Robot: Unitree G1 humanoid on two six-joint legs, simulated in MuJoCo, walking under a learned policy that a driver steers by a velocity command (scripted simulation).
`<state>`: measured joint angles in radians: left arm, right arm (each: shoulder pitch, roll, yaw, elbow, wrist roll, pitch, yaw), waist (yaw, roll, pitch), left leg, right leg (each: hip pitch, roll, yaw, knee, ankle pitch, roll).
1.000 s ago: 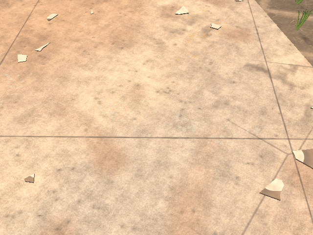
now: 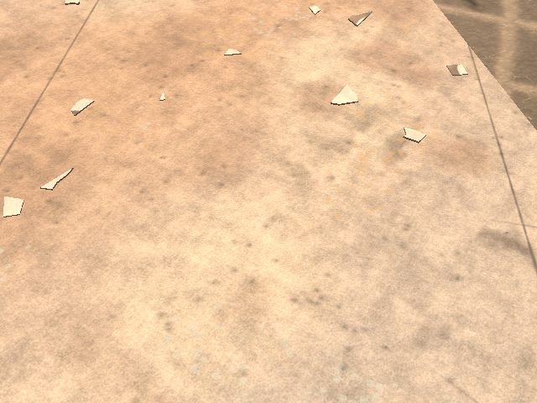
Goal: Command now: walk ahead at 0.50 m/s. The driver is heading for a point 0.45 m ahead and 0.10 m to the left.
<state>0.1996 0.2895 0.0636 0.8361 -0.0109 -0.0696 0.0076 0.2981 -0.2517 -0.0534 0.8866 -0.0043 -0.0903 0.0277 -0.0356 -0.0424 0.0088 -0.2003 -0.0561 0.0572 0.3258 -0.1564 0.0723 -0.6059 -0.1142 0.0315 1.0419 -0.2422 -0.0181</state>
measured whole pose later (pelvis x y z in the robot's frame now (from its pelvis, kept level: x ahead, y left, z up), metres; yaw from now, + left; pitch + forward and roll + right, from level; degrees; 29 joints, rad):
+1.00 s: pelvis +0.43 -0.01 -0.01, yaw +12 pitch +1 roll +0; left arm 0.14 0.27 0.06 0.97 -0.01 0.01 0.04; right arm 0.11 -0.21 -0.04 0.85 -0.03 -0.02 0.00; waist 0.00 -0.03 0.04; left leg -0.38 -0.03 0.03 0.46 -0.10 0.06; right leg -0.41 -0.08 0.02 0.87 -0.47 0.05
